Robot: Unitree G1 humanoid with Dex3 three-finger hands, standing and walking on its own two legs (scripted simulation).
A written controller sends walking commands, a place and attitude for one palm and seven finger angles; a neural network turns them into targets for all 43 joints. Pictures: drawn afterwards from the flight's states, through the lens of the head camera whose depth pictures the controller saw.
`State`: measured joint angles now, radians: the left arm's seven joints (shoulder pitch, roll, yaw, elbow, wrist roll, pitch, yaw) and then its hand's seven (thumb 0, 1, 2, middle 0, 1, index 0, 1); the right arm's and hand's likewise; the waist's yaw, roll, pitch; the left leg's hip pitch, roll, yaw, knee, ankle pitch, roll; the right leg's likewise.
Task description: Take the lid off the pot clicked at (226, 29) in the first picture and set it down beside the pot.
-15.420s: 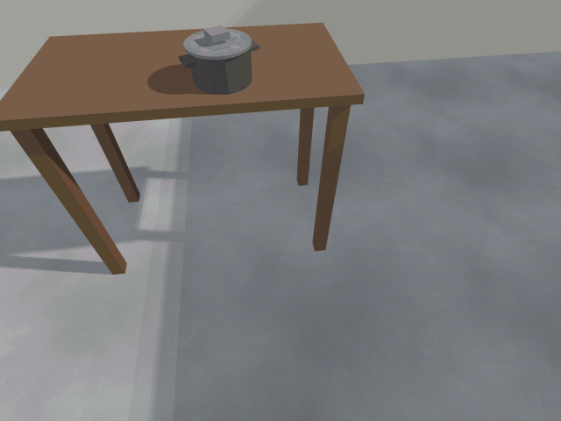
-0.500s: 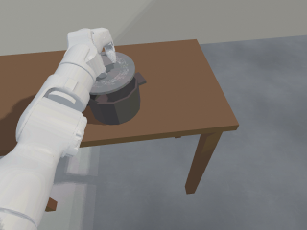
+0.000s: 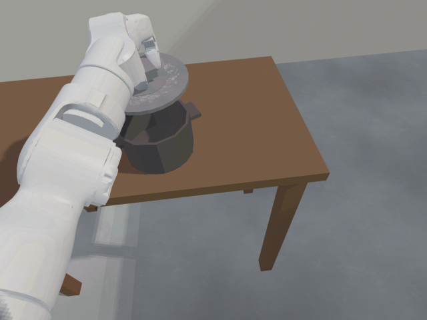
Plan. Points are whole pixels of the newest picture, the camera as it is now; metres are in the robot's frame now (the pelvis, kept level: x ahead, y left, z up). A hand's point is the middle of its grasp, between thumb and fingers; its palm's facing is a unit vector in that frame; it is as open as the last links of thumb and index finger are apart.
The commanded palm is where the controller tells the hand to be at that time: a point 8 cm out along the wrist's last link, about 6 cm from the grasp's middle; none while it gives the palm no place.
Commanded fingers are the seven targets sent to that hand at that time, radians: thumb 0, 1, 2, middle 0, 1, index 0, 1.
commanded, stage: lift the lid straight up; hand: left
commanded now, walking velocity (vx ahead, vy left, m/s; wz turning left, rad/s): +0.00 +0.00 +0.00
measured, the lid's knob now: (139, 70) +0.52 +0.10 +0.22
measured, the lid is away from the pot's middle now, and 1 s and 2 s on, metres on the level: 0.00 0.02 0.14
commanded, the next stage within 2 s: move the lid sideways beside the pot in 0.78 s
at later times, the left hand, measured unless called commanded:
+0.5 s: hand (120, 43) +0.50 +0.11 +0.28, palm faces -0.25 -0.15 -0.96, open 8.1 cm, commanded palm +0.49 +0.11 +0.35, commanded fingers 0.00 0.60 0.97 -0.71 -1.08 -0.77 -1.10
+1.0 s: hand (120, 37) +0.50 +0.11 +0.29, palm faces -0.23 -0.12 -0.97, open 8.1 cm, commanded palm +0.49 +0.12 +0.36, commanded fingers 0.00 0.60 0.97 -0.71 -1.08 -0.77 -1.10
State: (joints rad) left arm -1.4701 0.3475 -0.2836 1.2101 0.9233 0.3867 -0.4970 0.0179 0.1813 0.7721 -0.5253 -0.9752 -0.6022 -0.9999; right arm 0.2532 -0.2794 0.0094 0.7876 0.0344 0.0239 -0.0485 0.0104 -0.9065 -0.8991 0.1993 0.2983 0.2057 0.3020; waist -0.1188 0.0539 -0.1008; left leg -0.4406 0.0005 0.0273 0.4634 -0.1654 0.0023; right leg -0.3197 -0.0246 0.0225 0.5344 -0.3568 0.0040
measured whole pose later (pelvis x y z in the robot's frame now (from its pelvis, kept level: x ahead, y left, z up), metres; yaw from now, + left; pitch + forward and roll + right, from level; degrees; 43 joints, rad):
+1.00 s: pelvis +0.00 +0.01 +0.00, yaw +0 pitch +9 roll +1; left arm -1.58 0.39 -0.25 1.22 0.99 0.41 -0.52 0.02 0.18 0.77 -0.53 -0.97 -0.61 -1.00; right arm 0.25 -0.28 0.02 0.79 0.04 0.03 -0.03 0.01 -0.91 -0.90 0.20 0.30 0.21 0.30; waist -0.12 0.05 -0.12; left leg -0.45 0.00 0.03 0.46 -0.17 0.01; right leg -0.33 -0.03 0.03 0.52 -0.35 0.01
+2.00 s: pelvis -0.01 +0.01 +0.00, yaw +0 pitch +8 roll +0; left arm -1.48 0.64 -0.23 1.14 1.02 0.30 -0.57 0.01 0.18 0.77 -0.53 -0.97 -0.62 -1.01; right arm 0.26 -0.28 0.02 0.75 0.06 0.09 -0.05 0.01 -0.91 -0.90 0.20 0.30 0.21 0.30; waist -0.12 0.03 -0.09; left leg -0.47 0.00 0.01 0.50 -0.17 0.01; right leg -0.32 -0.02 0.01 0.52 -0.34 0.02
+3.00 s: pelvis +0.00 +0.01 +0.00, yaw +1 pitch +10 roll -1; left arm -1.43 0.84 -0.18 1.10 1.04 0.21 -0.60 0.01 0.18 0.77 -0.52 -0.97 -0.62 -1.01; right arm 0.27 -0.30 0.02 0.73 0.08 0.13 -0.05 0.01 -0.91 -0.90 0.20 0.30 0.21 0.30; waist -0.11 0.04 -0.07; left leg -0.51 0.01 -0.01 0.53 -0.20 0.01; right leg -0.32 -0.01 0.00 0.48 -0.33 0.02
